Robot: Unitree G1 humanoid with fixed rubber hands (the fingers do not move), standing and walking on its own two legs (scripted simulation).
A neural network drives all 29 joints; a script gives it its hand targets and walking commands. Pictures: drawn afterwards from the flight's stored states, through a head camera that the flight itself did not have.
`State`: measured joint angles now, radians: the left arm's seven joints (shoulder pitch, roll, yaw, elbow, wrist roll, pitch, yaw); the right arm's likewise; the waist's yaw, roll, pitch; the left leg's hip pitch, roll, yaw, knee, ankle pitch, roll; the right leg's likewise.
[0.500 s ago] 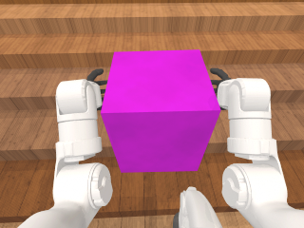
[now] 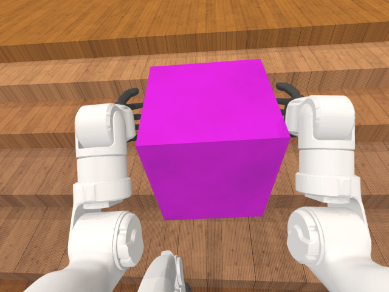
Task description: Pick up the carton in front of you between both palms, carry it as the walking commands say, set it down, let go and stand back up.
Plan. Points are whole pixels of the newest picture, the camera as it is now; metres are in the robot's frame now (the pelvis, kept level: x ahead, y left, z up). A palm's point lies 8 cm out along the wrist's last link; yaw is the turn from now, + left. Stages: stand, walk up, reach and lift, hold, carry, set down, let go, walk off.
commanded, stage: carry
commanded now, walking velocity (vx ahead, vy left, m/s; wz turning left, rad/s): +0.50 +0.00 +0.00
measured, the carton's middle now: (209, 145) +0.39 +0.00 +0.13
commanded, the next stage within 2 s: none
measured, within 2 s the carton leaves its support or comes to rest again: neither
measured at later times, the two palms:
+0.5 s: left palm (153, 8) +0.68 +0.13 +0.30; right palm out of the picture +0.67 -0.17 +0.31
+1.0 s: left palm out of the picture +0.98 +0.13 +0.44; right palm out of the picture +0.98 -0.17 +0.43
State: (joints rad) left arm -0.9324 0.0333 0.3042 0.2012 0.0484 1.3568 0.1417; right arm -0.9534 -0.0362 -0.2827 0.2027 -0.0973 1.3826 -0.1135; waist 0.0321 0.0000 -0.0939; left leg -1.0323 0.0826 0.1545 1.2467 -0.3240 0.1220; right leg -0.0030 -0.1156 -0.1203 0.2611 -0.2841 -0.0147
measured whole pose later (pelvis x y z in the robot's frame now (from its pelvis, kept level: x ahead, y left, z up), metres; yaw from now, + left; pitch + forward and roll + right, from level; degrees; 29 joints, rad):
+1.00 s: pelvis +0.61 -0.01 +0.23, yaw +0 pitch +5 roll +3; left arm -0.92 0.03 0.30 0.21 0.05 1.38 0.14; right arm -0.95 -0.05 -0.25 0.24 -0.07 1.38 -0.13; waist 0.00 0.00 -0.12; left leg -1.02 0.09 0.16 1.23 -0.33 0.11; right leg 0.00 -0.14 -0.11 0.26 -0.27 -0.01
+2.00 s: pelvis +0.99 -0.05 +0.44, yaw +1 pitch +2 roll +0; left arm -0.86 0.00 0.29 0.25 0.11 1.34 0.12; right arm -0.86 -0.02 -0.28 0.27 -0.09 1.33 -0.12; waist -0.01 -0.01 -0.09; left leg -0.37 -0.02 0.07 0.59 -0.24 0.05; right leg -0.42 -0.02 -0.14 0.55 -0.16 -0.06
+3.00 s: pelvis +1.03 -0.05 +0.45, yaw +1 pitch +2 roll +0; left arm -0.67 0.00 0.20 0.24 0.07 1.23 0.11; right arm -0.69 -0.01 -0.18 0.26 -0.07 1.23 -0.11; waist 0.00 0.01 -0.11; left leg -0.29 -0.02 0.08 0.54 -0.28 0.05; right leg -0.36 -0.02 -0.14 0.53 -0.21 -0.06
